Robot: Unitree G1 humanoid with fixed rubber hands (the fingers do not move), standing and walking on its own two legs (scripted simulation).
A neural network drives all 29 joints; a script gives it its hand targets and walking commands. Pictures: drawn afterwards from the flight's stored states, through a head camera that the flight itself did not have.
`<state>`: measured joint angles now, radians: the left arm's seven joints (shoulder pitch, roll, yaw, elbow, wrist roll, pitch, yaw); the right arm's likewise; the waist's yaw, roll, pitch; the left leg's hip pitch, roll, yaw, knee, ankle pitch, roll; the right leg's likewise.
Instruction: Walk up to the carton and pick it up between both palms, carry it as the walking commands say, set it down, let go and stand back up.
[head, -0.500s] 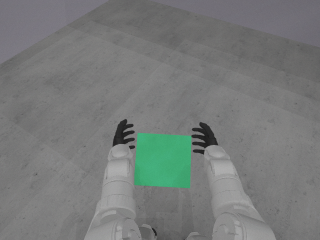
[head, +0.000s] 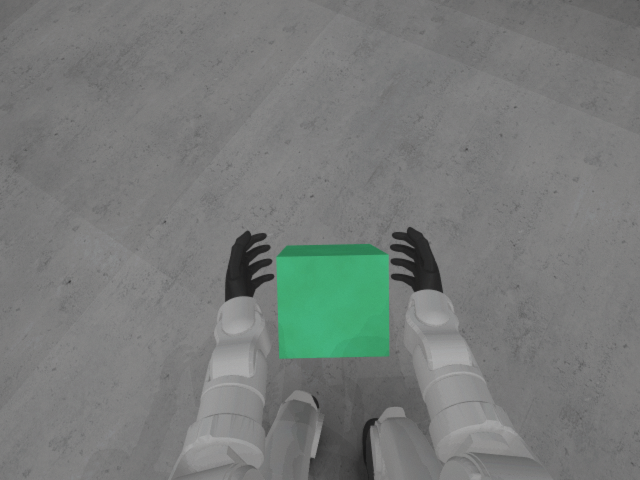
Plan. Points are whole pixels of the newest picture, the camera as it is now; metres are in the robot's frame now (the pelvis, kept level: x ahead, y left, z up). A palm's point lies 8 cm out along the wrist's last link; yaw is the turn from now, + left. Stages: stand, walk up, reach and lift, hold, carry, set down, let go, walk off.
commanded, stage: set down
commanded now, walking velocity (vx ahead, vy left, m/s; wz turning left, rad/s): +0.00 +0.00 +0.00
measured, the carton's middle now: (330, 293) +0.38 +0.05 -0.19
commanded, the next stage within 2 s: none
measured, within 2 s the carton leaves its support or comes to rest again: neither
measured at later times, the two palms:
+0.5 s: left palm (252, 298) +0.35 +0.16 -0.15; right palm (409, 287) +0.38 -0.07 -0.15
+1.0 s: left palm (263, 301) +0.36 +0.17 -0.23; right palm (400, 290) +0.40 -0.07 -0.24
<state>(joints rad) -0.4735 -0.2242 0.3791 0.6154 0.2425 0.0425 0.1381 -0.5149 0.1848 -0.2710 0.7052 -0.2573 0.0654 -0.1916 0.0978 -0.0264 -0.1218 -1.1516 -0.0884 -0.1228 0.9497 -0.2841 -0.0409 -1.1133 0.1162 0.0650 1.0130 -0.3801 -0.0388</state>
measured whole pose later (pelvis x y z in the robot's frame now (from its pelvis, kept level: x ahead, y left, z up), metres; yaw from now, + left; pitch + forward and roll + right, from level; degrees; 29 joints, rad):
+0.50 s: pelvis -0.02 +0.02 -0.07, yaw -1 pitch +34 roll +0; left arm -0.58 -0.22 0.39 0.66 0.17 0.04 0.22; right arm -0.69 0.11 -0.24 0.85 -0.19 0.05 -0.22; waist 0.09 -0.02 -0.16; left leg -1.48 -0.12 -0.11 1.29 -0.39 -0.03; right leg -1.43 0.14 0.07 1.34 -0.49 -0.01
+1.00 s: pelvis -0.04 +0.02 -0.15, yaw -2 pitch +36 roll +0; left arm -0.75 -0.20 0.45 0.65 0.18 0.11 0.24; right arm -0.90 0.05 -0.26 0.92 -0.17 0.10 -0.22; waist 0.09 -0.03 -0.10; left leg -1.76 -0.14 -0.10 1.59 -0.45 -0.05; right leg -1.71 0.18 0.06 1.64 -0.55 0.01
